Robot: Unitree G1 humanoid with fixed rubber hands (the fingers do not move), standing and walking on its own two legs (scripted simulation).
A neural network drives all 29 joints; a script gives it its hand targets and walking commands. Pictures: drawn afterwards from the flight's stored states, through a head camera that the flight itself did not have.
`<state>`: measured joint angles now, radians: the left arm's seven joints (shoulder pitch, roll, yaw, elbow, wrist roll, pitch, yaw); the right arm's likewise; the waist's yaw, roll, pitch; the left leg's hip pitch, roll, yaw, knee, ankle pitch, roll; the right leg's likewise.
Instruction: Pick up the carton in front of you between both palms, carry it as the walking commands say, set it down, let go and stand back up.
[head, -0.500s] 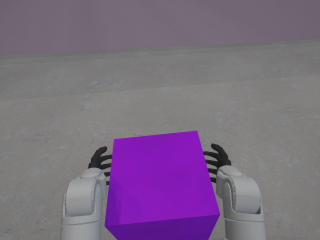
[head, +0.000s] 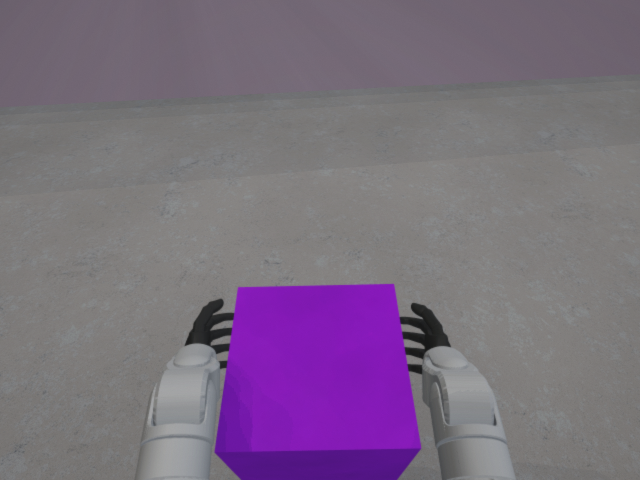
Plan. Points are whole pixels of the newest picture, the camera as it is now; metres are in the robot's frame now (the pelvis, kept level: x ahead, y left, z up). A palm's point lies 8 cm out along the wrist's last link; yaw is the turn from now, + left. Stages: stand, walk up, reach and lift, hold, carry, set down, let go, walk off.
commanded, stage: carry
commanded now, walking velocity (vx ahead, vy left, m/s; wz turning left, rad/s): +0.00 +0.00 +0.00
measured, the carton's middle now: (318, 393) +0.28 +0.00 -0.06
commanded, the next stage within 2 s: hold in 0.56 s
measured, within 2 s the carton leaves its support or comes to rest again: neither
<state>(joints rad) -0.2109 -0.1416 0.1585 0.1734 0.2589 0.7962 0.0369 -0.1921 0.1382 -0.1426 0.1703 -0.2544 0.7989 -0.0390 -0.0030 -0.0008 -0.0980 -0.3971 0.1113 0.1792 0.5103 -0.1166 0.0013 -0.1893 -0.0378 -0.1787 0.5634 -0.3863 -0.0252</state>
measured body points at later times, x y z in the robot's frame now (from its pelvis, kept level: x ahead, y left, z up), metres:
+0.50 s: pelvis +0.00 -0.01 +0.00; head -0.02 -0.01 +0.45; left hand +0.30 +0.14 +0.03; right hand +0.29 -0.16 +0.02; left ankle +0.09 +0.13 -0.73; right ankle -0.05 -0.09 -0.73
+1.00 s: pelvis +0.00 +0.04 +0.01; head -0.03 +0.06 +0.46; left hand +0.33 +0.11 +0.04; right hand +0.25 -0.18 +0.04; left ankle +0.09 +0.16 -0.73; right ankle -0.05 -0.09 -0.73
